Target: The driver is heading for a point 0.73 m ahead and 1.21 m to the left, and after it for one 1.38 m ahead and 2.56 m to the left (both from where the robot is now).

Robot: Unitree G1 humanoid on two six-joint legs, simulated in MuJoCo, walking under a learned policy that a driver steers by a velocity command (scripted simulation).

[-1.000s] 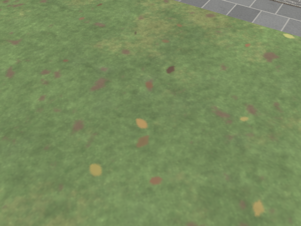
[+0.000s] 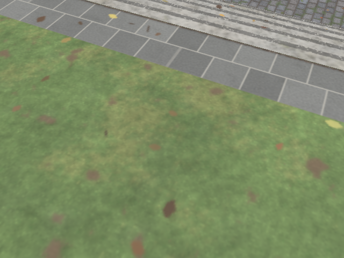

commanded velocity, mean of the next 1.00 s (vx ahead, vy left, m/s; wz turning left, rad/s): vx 1.00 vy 0.00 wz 0.73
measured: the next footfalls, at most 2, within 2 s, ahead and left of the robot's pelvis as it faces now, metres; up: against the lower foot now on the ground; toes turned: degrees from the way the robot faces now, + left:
left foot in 0.44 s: +0.60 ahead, +0.10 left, +0.00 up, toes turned +19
right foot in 0.84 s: +1.06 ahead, +0.10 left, +0.00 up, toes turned +40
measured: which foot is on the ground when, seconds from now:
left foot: down 0.00-0.00, up 0.02-0.42, down 0.44-0.84, up 0.86-1.00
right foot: down 0.00-0.44, up 0.46-0.82, down 0.84-1.00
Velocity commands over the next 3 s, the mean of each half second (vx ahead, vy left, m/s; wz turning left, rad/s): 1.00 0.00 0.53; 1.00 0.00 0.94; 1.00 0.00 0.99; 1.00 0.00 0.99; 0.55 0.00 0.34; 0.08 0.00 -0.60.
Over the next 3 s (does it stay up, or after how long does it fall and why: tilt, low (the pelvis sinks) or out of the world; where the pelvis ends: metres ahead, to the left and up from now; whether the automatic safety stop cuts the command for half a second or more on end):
stays up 1.12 1.47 0.02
